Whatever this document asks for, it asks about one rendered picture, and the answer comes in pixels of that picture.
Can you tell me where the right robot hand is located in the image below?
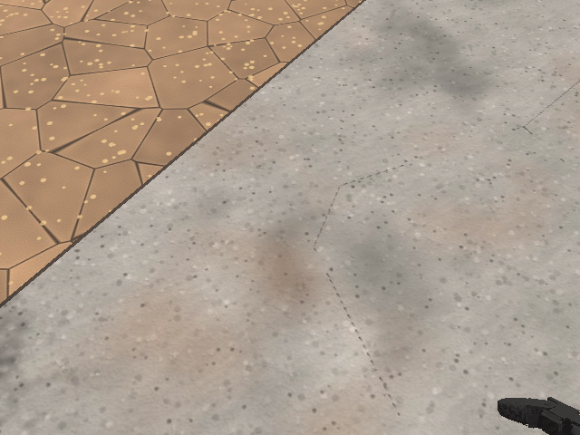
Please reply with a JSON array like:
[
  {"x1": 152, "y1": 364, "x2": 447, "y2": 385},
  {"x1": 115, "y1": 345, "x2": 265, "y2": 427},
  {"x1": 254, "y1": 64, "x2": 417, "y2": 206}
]
[{"x1": 498, "y1": 397, "x2": 580, "y2": 435}]

